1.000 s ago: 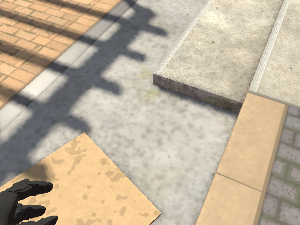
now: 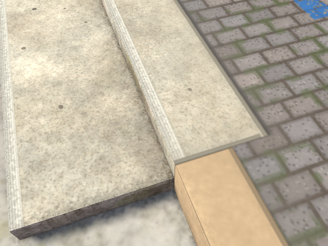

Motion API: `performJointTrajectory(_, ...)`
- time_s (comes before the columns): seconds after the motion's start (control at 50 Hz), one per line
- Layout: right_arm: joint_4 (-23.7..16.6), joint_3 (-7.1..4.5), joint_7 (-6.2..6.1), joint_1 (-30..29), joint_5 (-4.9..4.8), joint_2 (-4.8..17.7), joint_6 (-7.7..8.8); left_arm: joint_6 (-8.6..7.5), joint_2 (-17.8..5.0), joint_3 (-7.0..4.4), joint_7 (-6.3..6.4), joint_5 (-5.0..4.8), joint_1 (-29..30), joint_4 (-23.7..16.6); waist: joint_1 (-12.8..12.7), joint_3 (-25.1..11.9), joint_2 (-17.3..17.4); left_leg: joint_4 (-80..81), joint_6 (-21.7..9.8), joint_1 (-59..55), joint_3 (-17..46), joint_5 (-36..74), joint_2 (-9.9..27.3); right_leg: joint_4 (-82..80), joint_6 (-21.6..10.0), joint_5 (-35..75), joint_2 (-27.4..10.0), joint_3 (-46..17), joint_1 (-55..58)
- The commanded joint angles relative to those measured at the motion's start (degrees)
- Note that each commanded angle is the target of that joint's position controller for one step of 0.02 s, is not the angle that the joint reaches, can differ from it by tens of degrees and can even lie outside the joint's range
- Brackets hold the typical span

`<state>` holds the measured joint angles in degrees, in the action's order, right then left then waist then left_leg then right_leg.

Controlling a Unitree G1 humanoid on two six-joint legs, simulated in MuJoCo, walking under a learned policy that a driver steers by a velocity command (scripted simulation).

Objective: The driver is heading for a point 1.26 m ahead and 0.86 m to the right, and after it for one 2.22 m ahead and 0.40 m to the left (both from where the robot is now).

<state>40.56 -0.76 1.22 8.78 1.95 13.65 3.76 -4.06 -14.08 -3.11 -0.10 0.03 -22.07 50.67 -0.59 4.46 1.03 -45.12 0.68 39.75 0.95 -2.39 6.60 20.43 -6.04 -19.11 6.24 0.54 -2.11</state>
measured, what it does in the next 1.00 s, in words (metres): walks ahead, turning right: left foot, then right foot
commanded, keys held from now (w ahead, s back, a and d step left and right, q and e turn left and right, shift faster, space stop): shift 0.14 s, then e+shift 0.46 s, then w+e+shift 0.40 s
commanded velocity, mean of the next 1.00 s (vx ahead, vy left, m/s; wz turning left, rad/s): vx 0.31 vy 0.00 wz -0.68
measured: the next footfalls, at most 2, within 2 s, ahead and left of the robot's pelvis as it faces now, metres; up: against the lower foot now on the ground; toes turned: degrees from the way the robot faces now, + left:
left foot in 0.10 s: +0.30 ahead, +0.15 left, +0.00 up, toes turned +2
right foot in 0.50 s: +0.17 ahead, +0.00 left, +0.00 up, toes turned -16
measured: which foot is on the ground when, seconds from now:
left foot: up 0.00-0.08, down 0.10-0.50, up 0.52-0.84, down 0.86-1.00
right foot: down 0.00-0.10, up 0.12-0.48, down 0.50-0.84, up 0.86-1.00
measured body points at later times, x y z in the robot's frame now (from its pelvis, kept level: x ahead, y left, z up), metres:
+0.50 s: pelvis +0.14 +0.09 -0.02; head +0.14 +0.05 +0.43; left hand +0.28 +0.32 -0.13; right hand +0.23 -0.19 -0.15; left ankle +0.26 +0.15 -0.73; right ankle +0.13 +0.01 -0.74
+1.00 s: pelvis +0.19 +0.10 +0.00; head +0.20 +0.09 +0.45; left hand +0.51 +0.18 -0.07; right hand +0.12 -0.19 -0.09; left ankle +0.22 +0.22 -0.74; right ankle +0.11 +0.03 -0.61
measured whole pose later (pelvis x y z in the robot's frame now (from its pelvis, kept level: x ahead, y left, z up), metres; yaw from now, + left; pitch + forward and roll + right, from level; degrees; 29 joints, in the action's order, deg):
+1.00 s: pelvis +0.19 +0.10 +0.00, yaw -39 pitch +3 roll +1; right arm 39.2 -1.8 -2.0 14.0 3.1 15.2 2.3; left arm 1.0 -15.8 -5.2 -1.8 3.0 -8.6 32.9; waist 1.0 -2.4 -1.8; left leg -24.0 -0.9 9.6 -5.6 -17.3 -0.3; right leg 80.3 -2.8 -15.9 4.4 -3.5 -39.7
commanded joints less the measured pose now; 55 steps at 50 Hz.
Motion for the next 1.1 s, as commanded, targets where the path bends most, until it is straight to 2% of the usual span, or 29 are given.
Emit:
performJointTrajectory(0.02, 0.41, -0.30, 0.16, 5.55, -0.86, 1.79, 0.37, -2.44, -6.77, -1.82, -0.38, -0.94, 2.68, -3.35, 1.03, -3.78, -5.75, 13.13, -2.33, -21.18, -5.70, 16.36, -5.65, -4.17, -1.97, 46.24, -9.93, -3.12, -9.64)
performJointTrajectory(0.06, 1.86, -1.34, -0.35, 9.30, 0.30, 4.34, 0.99, -2.01, -8.13, -2.49, 0.04, -0.36, 3.09, -3.03, 3.00, -5.80, -6.18, 15.44, -3.97, -25.99, -5.19, 14.42, -7.34, 3.14, 0.15, 48.89, -10.88, -4.23, -5.50)
performJointTrajectory(0.08, 4.59, -1.91, -0.35, 16.10, 1.08, 5.18, 1.60, -1.38, -8.48, -2.62, 0.44, -0.40, 4.26, -3.14, 6.63, -7.96, -4.78, 17.70, -4.44, -32.24, -5.39, 15.72, -7.87, 11.59, 1.49, 48.36, -9.56, -3.25, -5.17)
performJointTrajectory(0.1, 6.91, -2.51, -0.36, 21.75, 1.70, 7.46, 2.35, -0.79, -8.08, -2.60, 0.80, -0.56, 3.41, -3.41, 8.62, -9.80, -1.57, 19.25, -4.56, -38.93, -3.92, 29.47, -5.04, 23.66, 2.87, 38.43, -5.79, -1.72, -7.67)
performJointTrajectory(0.12, 7.74, -3.41, -0.23, 24.82, 2.46, 12.41, 2.83, -0.20, -2.36, -1.58, 1.12, -1.76, -5.60, -2.89, 6.13, -17.61, 13.44, 10.56, -10.97, -53.23, 6.55, 74.36, 9.88, 48.52, 5.44, -4.46, 2.50, 2.66, -18.31)
performJointTrajectory(0.14, 7.61, -2.81, 0.22, 24.02, 0.17, 11.58, 2.63, 0.29, -0.35, -0.67, 1.88, -4.74, -13.36, -1.63, 3.95, -31.10, 18.74, 11.26, -18.42, -61.98, 20.38, 83.56, 18.49, 62.82, 5.96, -22.06, 5.93, -7.39, -24.40)
performJointTrajectory(0.16, 4.90, -2.94, 0.12, 17.81, -0.69, 9.89, 1.62, 0.89, -2.74, -0.92, 2.52, -3.16, -11.55, -0.44, 3.40, -30.11, 9.66, 15.43, -17.55, -55.62, 17.79, 66.21, 16.63, 65.59, 6.01, -16.43, 2.04, -9.36, -24.84)
performJointTrajectory(0.18, 3.08, -1.88, -0.55, 10.37, -0.55, 5.87, 0.85, 1.49, -4.45, -1.35, 2.40, -1.67, -6.24, -1.64, 1.96, -23.17, 4.40, 17.71, -16.36, -47.74, 14.75, 49.86, 14.32, 64.54, 6.51, -12.95, -0.57, -6.66, -26.69)
performJointTrajectory(0.2, 1.98, -1.08, -1.42, 6.13, -0.37, 3.79, 0.24, 2.21, -4.48, -1.42, 2.19, -0.38, -1.31, -3.40, 1.03, -16.66, 1.28, 20.38, -15.15, -39.93, 11.95, 40.57, 12.46, 62.51, 6.79, -10.59, -2.80, -4.72, -27.90)
performJointTrajectory(0.24, 1.98, -0.83, -2.75, 4.37, -0.75, 4.35, -0.80, 4.74, -4.04, -1.74, 1.40, 1.64, -0.45, -4.32, -0.45, -11.75, 2.49, 25.50, -13.42, -27.54, 5.71, 29.81, 10.55, 59.42, 7.17, -8.23, -4.17, -2.32, -22.37)
performJointTrajectory(0.32, 1.49, -1.29, -3.74, 0.34, 0.34, 5.42, -2.22, 6.94, -2.50, -1.35, 1.51, 1.10, 0.68, -6.53, -2.06, -9.24, 5.12, 29.48, -13.29, -18.85, -2.68, 8.36, 7.53, 46.92, 6.98, -8.02, -5.63, 0.74, -18.72)
performJointTrajectory(0.38, 1.43, -1.88, -4.35, -0.76, -0.27, 6.35, -3.14, 7.46, -2.82, -1.05, 1.14, 1.28, 3.51, -8.51, -1.11, -8.83, 7.76, 30.43, -12.58, -18.10, -4.17, -2.70, 9.02, 33.56, 5.16, -4.73, -7.50, 1.58, -14.36)
performJointTrajectory(0.46, 0.49, -2.90, -4.50, -1.73, -0.67, 8.33, -5.33, 7.70, -3.74, -1.75, -0.19, 0.96, 1.64, -9.41, -1.48, -8.22, 3.50, 29.15, -10.11, -15.93, -4.57, -20.45, 12.89, 21.31, 1.69, -4.70, -6.71, 4.40, -7.66)
performJointTrajectory(0.48, 0.48, -3.08, -4.43, -1.51, -0.52, 8.30, -5.87, 7.55, -4.21, -2.15, -0.35, 1.17, -0.05, -8.84, -2.00, -6.34, -0.44, 24.37, -7.22, -12.35, -6.40, -26.22, 11.43, 15.15, 0.05, -4.56, -5.85, 1.66, -4.87)
performJointTrajectory(0.5, 0.64, -3.29, -3.99, -0.54, -0.75, 7.52, -6.62, 7.16, -5.88, -2.63, -0.22, 1.87, -2.02, -8.83, -3.21, -2.52, -10.09, 11.99, -2.66, -6.31, -9.98, -32.61, 6.89, 2.76, -2.97, -6.12, -11.30, -11.62, -4.70)
performJointTrajectory(0.52, -2.60, -2.54, -3.75, -1.40, -1.27, 4.60, -7.13, 7.02, -13.40, -4.08, 1.00, 1.57, 1.43, -12.13, -2.29, 2.11, -23.26, -5.07, 2.66, 4.47, -11.36, -34.37, -5.95, -10.19, -9.59, -8.93, -26.27, -40.33, -12.25)
performJointTrajectory(0.54, -3.80, -2.57, -3.74, -5.35, 0.03, 5.46, -7.10, 7.05, -14.41, -4.89, 2.46, 2.42, 3.87, -12.28, -2.46, 3.35, -15.59, -18.13, 2.53, 0.07, -0.16, -29.44, -6.30, -11.50, -13.22, -4.76, -26.59, -39.76, -21.22)
performJointTrajectory(0.58, -3.28, -2.70, -2.64, -3.40, -0.53, 5.51, -6.45, 7.31, -11.09, -4.16, 2.89, 1.76, 10.94, -12.89, 2.39, 1.15, -7.28, -22.09, 2.64, -3.83, 1.70, -18.62, -5.56, -7.05, -9.09, -2.87, -18.09, -25.27, -23.56)
performJointTrajectory(0.6, -2.97, -3.01, -2.43, -2.82, 0.17, 5.97, -5.77, 7.34, -10.16, -4.02, 2.42, 1.58, 12.69, -13.59, 2.59, -1.33, -5.45, -22.18, 2.51, -4.39, 0.72, -16.05, -6.10, -4.87, -7.58, 2.43, -15.25, -22.49, -20.34)
performJointTrajectory(0.64, -2.91, -2.95, -1.19, -1.85, 1.25, 5.57, -5.34, 6.98, -8.10, -3.85, 1.37, 1.52, 9.93, -13.91, 1.06, -8.02, -4.92, -21.23, 2.99, -4.25, -0.10, -15.04, -6.14, -4.32, -7.73, -5.39, -12.86, -22.97, -12.47)
performJointTrajectory(0.74, -6.80, -1.76, -0.75, -8.12, -0.75, 3.91, -4.17, 5.68, -10.35, -5.27, -0.02, 2.26, 4.85, -14.57, -2.88, -6.98, -7.85, 0.80, 2.92, -7.35, -0.41, -20.72, -8.36, -5.35, -8.07, -11.63, -11.95, -28.49, -7.29)
performJointTrajectory(0.82, -5.53, -2.40, -2.77, 1.91, -2.49, 5.14, -2.64, 4.94, -9.46, -5.28, -0.84, 1.39, 13.39, -18.31, 3.71, -6.84, -7.98, 23.15, 0.31, -30.56, -0.74, -13.95, -9.97, -0.65, -4.39, -10.69, -6.99, -28.55, -20.87)
performJointTrajectory(0.84, -4.51, -3.05, -3.81, 5.94, -2.20, 7.22, -2.06, 4.27, -7.63, -4.82, -0.72, 0.83, 14.44, -18.94, 5.51, -6.84, -5.55, 26.06, -0.20, -41.43, -0.01, -12.64, -6.86, 5.19, -1.46, -12.92, -3.41, -24.79, -29.81)
performJointTrajectory(0.86, -4.31, -3.93, -4.50, 9.81, -1.08, 12.09, -1.51, 3.57, -2.63, -3.53, -0.55, 0.05, 14.33, -20.23, 6.32, -7.47, 6.52, 31.85, -1.53, -48.88, 13.54, -26.20, 6.80, 23.12, 1.64, -14.36, 2.61, -14.77, -40.14)
performJointTrajectory(0.88, -5.66, -5.31, -4.55, 6.44, 1.49, 18.11, -1.46, 2.88, -1.52, -2.64, -0.30, -0.28, 17.01, -24.40, 4.71, -6.14, 15.36, 37.51, -6.55, -46.19, 32.40, -36.81, 19.69, 33.63, 3.31, -9.90, 3.28, -7.04, -51.20)
performJointTrajectory(0.9, -6.25, -4.69, -4.26, 1.66, 1.77, 13.52, -1.60, 3.11, -4.54, -2.86, -0.20, 1.92, 19.84, -24.96, 2.66, -3.70, 7.95, 37.07, -8.32, -39.63, 30.78, -38.71, 18.78, 44.37, 3.64, -3.97, -3.17, -6.53, -49.93)
performJointTrajectory(0.94, -6.87, -2.77, -3.58, -0.97, 1.23, 8.18, -1.00, 3.88, -4.89, -3.01, -1.49, 3.17, 15.85, -22.21, 0.30, -4.75, 3.31, 33.79, -6.31, -35.37, 15.30, -24.26, 10.59, 59.40, 3.45, 2.06, -2.92, -5.83, -47.32)
performJointTrajectory(1.0, -4.30, -2.74, -2.71, 4.42, 1.64, 8.04, 0.34, 5.02, -4.21, -1.83, -2.15, 3.19, 14.72, -22.01, 1.05, -5.20, 4.14, 31.15, -6.47, -35.39, 4.68, -15.74, 7.67, 77.02, 3.12, 5.96, -5.10, -3.57, -50.86)
performJointTrajectory(1.1, 2.37, -2.99, -1.51, 17.69, 2.86, 7.41, 2.73, 5.47, -1.91, -0.30, -1.04, 2.40, 27.97, -27.12, 4.86, 0.23, 2.30, 31.54, -7.33, -46.63, 2.90, -15.65, 12.91, 94.13, 1.52, -3.10, -6.31, -5.97, -73.29)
